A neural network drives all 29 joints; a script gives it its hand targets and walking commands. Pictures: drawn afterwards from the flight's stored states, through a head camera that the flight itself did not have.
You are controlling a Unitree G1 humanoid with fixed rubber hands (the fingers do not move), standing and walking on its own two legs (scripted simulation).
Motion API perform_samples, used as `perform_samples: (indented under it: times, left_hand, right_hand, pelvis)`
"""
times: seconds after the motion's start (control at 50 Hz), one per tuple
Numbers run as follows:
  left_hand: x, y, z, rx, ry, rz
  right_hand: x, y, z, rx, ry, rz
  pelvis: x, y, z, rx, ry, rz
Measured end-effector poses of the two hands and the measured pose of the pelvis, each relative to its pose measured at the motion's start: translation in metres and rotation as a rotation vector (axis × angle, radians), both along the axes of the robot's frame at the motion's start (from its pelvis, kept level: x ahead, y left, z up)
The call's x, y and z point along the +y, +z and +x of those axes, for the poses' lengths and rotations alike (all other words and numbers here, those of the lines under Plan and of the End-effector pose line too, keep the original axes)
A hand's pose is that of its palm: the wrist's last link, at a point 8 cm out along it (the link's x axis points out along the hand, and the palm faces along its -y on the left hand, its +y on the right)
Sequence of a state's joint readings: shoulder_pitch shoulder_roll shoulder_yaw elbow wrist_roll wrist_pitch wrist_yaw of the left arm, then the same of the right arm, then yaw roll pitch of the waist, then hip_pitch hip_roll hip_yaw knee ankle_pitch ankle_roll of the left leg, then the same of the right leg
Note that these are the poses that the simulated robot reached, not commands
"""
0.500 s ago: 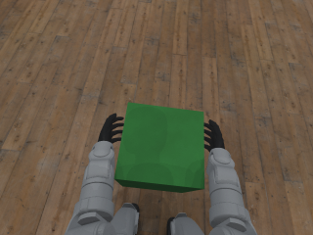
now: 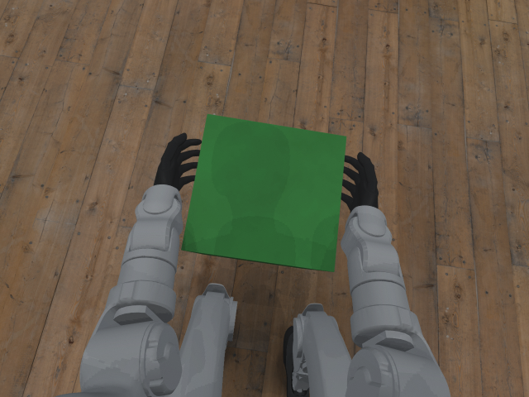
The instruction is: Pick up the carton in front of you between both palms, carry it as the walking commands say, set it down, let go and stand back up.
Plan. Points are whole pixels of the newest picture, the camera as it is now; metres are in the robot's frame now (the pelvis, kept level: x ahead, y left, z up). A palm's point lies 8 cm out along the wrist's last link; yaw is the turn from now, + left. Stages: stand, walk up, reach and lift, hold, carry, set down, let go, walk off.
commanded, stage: set down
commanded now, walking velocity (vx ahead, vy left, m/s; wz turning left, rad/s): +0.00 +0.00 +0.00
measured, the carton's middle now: (262, 205) +0.42 +0.05 -0.16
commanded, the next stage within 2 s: none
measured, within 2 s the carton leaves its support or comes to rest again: rests again in 1.26 s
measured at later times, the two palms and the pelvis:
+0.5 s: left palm (184, 192) +0.45 +0.21 -0.24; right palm (327, 211) +0.45 -0.09 -0.24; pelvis -0.03 +0.01 -0.13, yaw -3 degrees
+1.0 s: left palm (193, 197) +0.48 +0.21 -0.37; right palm (312, 214) +0.47 -0.09 -0.37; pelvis -0.04 +0.01 -0.22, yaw -4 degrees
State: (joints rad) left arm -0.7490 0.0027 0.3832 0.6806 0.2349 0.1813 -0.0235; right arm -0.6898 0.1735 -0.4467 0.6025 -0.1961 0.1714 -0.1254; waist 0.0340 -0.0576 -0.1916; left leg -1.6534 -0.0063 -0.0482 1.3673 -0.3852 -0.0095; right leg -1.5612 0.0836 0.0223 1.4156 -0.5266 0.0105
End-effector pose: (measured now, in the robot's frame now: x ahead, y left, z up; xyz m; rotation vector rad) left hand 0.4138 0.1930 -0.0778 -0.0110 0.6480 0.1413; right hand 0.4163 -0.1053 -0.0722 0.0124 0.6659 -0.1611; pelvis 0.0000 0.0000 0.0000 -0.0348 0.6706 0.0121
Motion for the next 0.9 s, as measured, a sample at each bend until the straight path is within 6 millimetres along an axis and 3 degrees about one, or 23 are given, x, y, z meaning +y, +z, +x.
perform_samples:
  times: [0.44, 0.9]
  left_hand:
    - [0.012, -0.147, 0.032, 0.022, -0.029, 0.004]
    - [0.02, -0.286, 0.061, 0.082, -0.064, 0.033]
  right_hand:
    - [0.011, -0.145, 0.026, 0.016, -0.018, -0.003]
    - [0.019, -0.286, 0.05, 0.075, -0.017, -0.007]
  pelvis:
    - [0.012, -0.116, -0.025, 0.094, -0.018, -0.032]
    - [0.008, -0.206, -0.04, 0.051, -0.044, -0.029]
